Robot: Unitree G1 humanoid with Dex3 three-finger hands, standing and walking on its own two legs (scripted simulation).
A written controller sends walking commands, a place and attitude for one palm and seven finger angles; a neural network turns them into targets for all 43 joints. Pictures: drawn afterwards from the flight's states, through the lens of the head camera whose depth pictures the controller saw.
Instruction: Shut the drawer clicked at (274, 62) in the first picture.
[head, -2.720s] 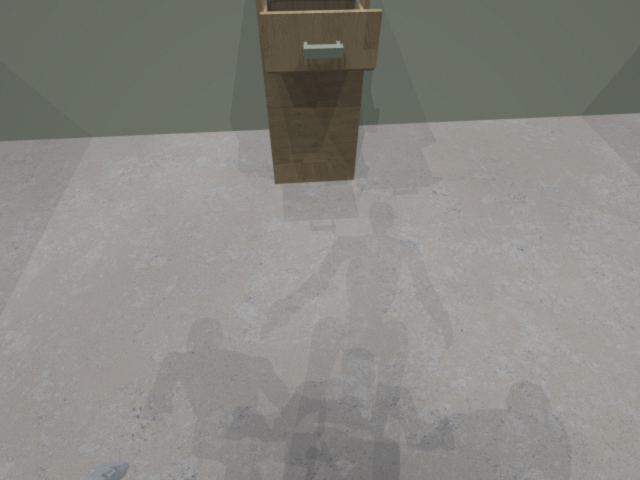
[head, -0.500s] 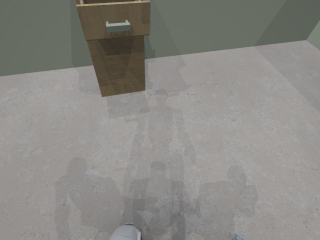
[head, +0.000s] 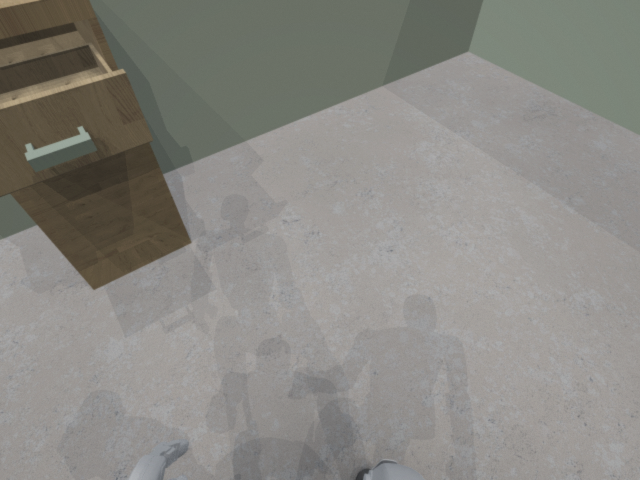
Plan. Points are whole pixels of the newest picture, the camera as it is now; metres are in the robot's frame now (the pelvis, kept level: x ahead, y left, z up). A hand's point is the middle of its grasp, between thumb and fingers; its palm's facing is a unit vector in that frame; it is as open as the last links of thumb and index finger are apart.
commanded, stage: walk to a spot facing it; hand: left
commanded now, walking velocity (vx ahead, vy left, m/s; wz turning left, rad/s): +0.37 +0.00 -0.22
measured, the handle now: (59, 145) +0.69 +0.50 +0.01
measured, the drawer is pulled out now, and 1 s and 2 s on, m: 0.29 0.29 0.29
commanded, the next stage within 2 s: turn to face it in 0.54 s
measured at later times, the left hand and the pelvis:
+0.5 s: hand (184, 463) +0.18 +0.21 -0.19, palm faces +0.01 -0.99 -0.15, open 7.3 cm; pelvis +0.21 +0.03 +0.00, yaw -5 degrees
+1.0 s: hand (243, 286) +0.47 +0.15 -0.15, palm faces -0.04 -0.98 -0.20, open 7.3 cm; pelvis +0.34 -0.01 +0.00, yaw -1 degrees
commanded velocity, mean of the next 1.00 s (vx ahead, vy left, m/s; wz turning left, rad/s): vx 0.18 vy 0.00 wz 0.06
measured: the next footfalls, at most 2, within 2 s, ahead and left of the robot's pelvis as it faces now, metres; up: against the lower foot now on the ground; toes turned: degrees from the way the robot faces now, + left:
right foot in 0.02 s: +0.15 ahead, -0.11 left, +0.00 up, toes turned -8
left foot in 0.44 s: +0.31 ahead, +0.13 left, +0.00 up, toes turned +7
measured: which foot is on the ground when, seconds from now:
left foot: down 0.00-0.04, up 0.06-0.42, down 0.44-0.88, up 0.90-1.00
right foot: up 0.00-0.00, down 0.02-0.46, up 0.48-0.84, down 0.86-1.00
